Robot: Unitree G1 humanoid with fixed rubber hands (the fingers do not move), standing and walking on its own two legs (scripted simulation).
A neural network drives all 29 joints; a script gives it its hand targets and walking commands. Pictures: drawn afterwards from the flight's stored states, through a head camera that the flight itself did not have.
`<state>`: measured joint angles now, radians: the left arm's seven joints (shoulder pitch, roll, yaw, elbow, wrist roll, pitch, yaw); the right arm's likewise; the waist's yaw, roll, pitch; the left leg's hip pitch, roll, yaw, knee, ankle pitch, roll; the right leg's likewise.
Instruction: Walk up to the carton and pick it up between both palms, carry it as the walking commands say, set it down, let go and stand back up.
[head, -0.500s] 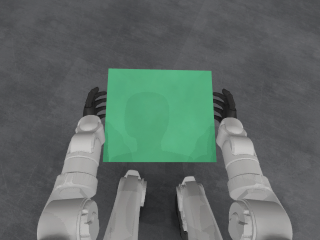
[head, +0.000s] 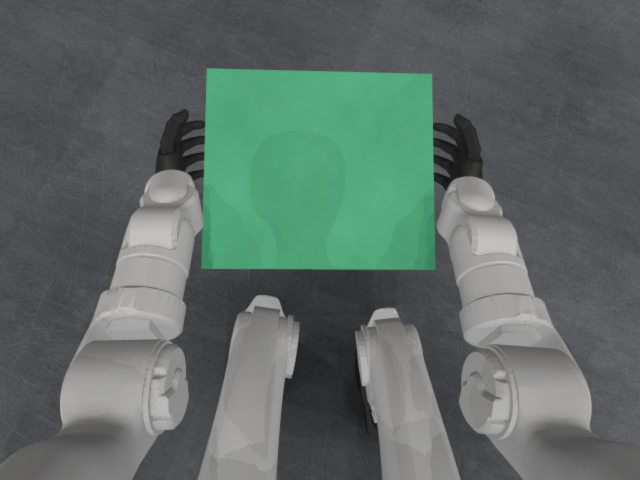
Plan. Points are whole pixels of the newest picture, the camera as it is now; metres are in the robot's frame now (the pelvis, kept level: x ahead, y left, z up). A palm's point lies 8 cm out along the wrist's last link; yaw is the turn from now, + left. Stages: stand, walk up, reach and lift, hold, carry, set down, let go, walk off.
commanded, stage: set down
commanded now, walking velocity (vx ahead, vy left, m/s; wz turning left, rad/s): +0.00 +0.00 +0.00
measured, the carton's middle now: (317, 183) +0.48 +0.04 -0.17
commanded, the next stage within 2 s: none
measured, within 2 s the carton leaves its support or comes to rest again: rests again in 1.90 s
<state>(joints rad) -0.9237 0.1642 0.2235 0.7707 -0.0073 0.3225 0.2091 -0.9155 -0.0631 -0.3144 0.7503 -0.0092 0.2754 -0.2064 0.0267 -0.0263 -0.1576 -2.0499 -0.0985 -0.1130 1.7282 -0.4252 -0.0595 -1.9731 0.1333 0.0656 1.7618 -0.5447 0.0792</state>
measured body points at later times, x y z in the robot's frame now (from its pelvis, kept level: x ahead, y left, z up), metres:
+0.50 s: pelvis -0.04 -0.01 -0.08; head +0.33 +0.03 +0.17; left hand +0.48 +0.22 -0.25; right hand +0.48 -0.14 -0.23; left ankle +0.13 +0.13 -0.46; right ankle +0.10 -0.13 -0.46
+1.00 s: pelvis -0.02 +0.01 -0.11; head +0.35 +0.03 +0.13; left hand +0.50 +0.22 -0.31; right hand +0.51 -0.14 -0.29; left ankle +0.13 +0.13 -0.46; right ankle +0.10 -0.13 -0.46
